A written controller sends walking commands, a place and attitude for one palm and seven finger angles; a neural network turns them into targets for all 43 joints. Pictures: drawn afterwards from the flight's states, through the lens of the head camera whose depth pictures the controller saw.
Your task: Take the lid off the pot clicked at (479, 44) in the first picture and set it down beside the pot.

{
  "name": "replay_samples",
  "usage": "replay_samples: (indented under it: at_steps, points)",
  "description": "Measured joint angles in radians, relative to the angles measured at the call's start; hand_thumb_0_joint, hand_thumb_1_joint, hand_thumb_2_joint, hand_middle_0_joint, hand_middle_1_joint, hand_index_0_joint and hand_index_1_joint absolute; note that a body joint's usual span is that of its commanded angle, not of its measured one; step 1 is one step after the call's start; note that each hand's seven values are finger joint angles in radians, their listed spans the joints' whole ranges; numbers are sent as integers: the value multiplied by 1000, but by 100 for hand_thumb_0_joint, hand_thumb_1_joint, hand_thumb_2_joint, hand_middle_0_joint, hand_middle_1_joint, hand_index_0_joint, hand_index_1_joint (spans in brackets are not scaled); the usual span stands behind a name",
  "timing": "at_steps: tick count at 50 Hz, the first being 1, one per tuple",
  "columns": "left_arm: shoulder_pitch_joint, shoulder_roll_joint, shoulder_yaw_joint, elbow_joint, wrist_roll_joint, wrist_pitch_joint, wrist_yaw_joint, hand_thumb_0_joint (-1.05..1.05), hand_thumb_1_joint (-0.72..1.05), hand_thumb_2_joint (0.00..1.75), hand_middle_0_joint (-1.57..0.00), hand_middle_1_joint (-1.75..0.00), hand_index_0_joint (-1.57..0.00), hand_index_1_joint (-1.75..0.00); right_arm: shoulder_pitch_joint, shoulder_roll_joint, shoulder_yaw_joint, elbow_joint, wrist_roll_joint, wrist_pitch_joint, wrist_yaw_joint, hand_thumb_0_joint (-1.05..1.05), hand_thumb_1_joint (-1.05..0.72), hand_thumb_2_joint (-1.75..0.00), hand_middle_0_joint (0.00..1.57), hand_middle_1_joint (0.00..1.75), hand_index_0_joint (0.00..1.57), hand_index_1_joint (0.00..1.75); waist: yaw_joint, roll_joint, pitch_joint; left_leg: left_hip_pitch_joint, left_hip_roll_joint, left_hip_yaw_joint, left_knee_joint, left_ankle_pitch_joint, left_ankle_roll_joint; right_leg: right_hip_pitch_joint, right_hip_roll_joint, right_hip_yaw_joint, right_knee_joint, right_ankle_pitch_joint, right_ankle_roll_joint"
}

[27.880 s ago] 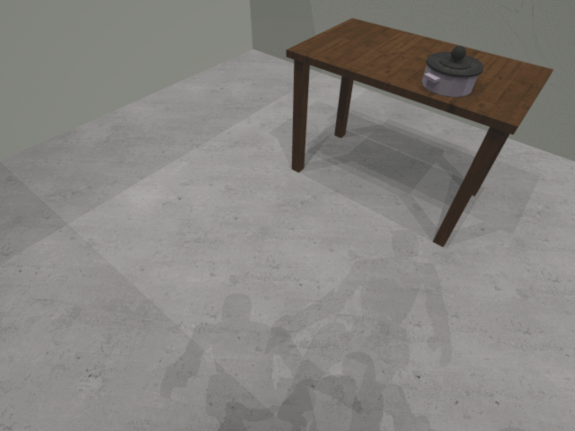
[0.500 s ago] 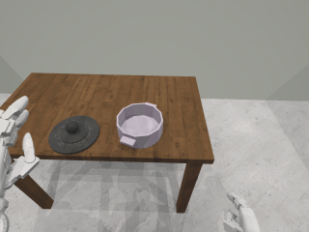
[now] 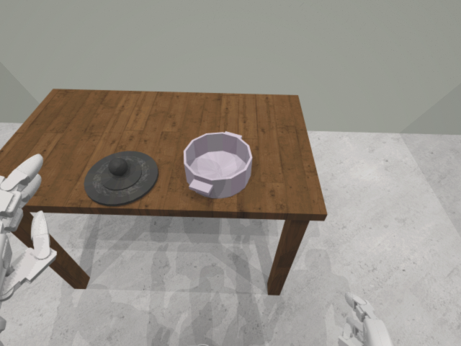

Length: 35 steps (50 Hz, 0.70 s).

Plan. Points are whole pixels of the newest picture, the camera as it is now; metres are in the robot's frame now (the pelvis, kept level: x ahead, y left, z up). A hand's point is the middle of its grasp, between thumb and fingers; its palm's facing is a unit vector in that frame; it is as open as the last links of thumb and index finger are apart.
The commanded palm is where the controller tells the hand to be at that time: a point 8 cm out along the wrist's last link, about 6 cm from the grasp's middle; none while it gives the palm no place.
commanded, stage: step back with the hand held close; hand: left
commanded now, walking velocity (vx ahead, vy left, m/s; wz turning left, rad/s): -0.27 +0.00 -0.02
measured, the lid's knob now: (118, 166) +0.53 +0.34 -0.05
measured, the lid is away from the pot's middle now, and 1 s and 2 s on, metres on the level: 0.26 0.26 0.26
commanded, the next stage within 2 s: stop stepping back and stand still in 0.72 s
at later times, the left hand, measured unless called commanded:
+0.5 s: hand (26, 278) +0.15 +0.23 +0.19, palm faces +0.24 -0.89 -0.39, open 7.4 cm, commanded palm +0.10 +0.30 +0.19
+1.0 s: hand out of the picture +0.01 +0.26 +0.16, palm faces +0.29 -0.85 -0.44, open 7.4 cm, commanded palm -0.04 +0.31 +0.19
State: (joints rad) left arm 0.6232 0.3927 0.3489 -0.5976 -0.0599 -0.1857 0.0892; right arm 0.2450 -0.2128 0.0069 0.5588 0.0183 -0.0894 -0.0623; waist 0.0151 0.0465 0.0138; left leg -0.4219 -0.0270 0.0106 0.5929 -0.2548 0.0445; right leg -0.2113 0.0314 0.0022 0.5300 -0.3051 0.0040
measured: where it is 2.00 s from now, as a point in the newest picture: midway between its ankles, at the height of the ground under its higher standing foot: outside the picture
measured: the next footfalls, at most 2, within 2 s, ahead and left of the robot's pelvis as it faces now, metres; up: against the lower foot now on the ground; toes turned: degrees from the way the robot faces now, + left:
right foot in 0.36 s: -0.07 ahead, -0.07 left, +0.00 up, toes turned -8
left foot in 0.56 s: +0.00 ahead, +0.17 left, +0.00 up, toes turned -3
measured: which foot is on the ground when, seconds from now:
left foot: down 0.00-0.36, up 0.38-0.54, down 0.56-0.82, up 0.84-1.00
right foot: down 0.00-0.12, up 0.14-0.34, down 0.36-1.00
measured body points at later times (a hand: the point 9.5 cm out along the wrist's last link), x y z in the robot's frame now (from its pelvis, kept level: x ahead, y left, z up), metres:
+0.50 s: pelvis -0.05 +0.03 +0.00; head -0.06 +0.05 +0.45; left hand +0.13 +0.28 +0.21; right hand +0.09 -0.20 -0.07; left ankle -0.03 +0.13 -0.68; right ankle -0.09 -0.09 -0.73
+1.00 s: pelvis -0.19 +0.04 +0.00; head -0.19 +0.04 +0.45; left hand -0.01 +0.31 +0.19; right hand -0.05 -0.21 -0.08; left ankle -0.21 +0.20 -0.68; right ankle -0.11 -0.06 -0.73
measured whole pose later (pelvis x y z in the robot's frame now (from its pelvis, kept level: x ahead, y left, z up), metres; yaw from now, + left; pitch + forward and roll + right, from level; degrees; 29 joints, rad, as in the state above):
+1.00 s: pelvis -0.19 +0.04 +0.00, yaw -4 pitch -1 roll +3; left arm 0.65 0.39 0.36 -0.59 -0.06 -0.15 0.11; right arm 0.25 -0.20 -0.02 0.62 0.03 -0.08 -0.08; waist -0.01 -0.06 -0.02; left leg -0.37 0.02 0.02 0.94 -0.50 0.02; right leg -0.41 -0.07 -0.05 0.62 -0.20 -0.03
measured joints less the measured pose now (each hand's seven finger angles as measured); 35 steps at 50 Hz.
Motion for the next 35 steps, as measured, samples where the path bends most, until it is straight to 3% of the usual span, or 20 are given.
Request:
replay_samples:
  at_steps: [3,5,7,11,14,17,18,20,22,24,26,27,28,29,32,35]
  points:
    - [-24,-15,-23,-3,4,-1,5,2,89,90,-21,-30,-21,-31,-1,-5,-4,16,-1,2,-3,1,-90,-90,20,30,20,30,-9,-6,1,-16,11,2,42,7,-6,-6,3,-14,33,-15,6]
    - [-38,-16,-28,-10,4,-2,7,2,89,90,-21,-30,-21,-31,-4,-9,-6,15,0,5,-6,1,-90,-90,20,30,20,30,-14,-15,6,-14,18,11,35,105,16,-16,4,-16,70,-32,13]
    - [-51,-10,-20,-12,6,-3,8,2,89,90,-21,-30,-21,-31,-13,-5,-8,9,0,2,-9,1,-90,-90,20,30,20,30,-9,-36,14,-13,12,30,35,112,42,-38,-4,-2,115,-63,13]
    - [-65,7,15,-4,13,0,11,2,89,90,-21,-30,-21,-31,-39,8,-9,-17,-15,-27,-1,1,-90,-90,20,30,20,30,-3,-30,29,-4,20,57,-50,155,51,-107,11,7,304,-172,-2]
    - [-49,30,39,-29,2,-2,17,2,89,90,-21,-30,-21,-31,-45,23,-4,-29,-13,-44,14,1,-90,-90,20,30,20,30,13,-23,29,3,30,77,-141,216,47,-88,12,-21,260,-211,-9]
    - [-28,47,48,-52,-5,-11,16,2,89,90,-21,-30,-21,-31,-45,36,2,-40,-15,-46,25,1,-90,-90,20,30,20,30,28,-23,17,-11,34,102,-182,247,31,-11,3,-55,71,-167,-28]
    - [-25,50,47,-55,-5,-16,15,2,89,90,-21,-30,-21,-31,-47,38,4,-41,-15,-43,27,1,-90,-90,20,30,20,30,32,-25,15,-27,34,112,-164,237,23,13,-4,-59,-1,-101,-37]
    - [-36,36,13,-47,-2,-22,9,2,89,90,-21,-30,-21,-31,-56,33,2,-17,-14,-29,24,1,-90,-90,20,30,20,30,27,-4,22,-65,41,88,-23,87,-15,21,0,-68,-16,8,-31]
    - [-44,28,-24,-41,2,-23,2,2,89,90,-21,-30,-21,-31,-37,38,3,22,-7,-15,17,1,-90,-90,20,30,20,30,24,-27,-6,-100,16,50,224,-84,-35,20,-19,-61,-3,-9,-19]
    - [-49,17,-35,-38,7,-24,-1,2,89,90,-21,-30,-21,-31,-16,48,12,45,-2,2,11,1,-90,-90,20,30,20,30,18,-80,-41,-85,2,36,362,-159,-39,7,-48,-42,8,-25,-9]
    - [-69,7,-32,-27,11,-27,4,2,89,90,-21,-30,-21,-31,-9,45,25,40,-4,14,2,1,-90,-90,20,30,20,30,-2,-119,-51,-24,16,28,309,-167,-37,-18,-71,-32,27,-28,-1]
    - [-84,2,-29,-24,10,-27,8,2,89,90,-21,-30,-21,-31,-13,36,28,30,-4,13,-3,1,-90,-90,20,30,20,30,-17,-126,-43,20,26,23,208,-124,-35,-39,-80,-33,51,-32,5]
    - [-96,-2,-24,-27,7,-29,12,2,89,90,-21,-30,-21,-31,-20,18,27,11,-4,8,-7,1,-90,-90,20,30,20,30,-32,-113,-29,64,49,10,84,-15,-25,-70,-78,-42,91,-37,10]
    - [-108,0,-16,-32,5,-31,15,2,89,90,-21,-30,-21,-31,-34,3,16,-5,-6,-2,-8,1,-90,-90,20,30,20,30,-46,-99,-11,77,55,-2,22,-4,-44,-116,-77,-43,151,-46,14]
    - [-119,38,23,-27,-4,-44,14,2,89,90,-21,-30,-21,-31,-94,23,-12,1,-6,-28,6,1,-90,-90,20,30,20,30,-44,-133,76,55,32,37,25,-5,-46,-237,-61,44,348,-217,10]
    - [-40,65,50,-71,-8,-23,2,2,89,90,-21,-30,-21,-31,-93,47,-19,-6,-9,-46,27,1,-90,-90,20,30,20,30,-55,-115,105,53,51,37,-29,52,-42,-277,-24,26,370,-240,18]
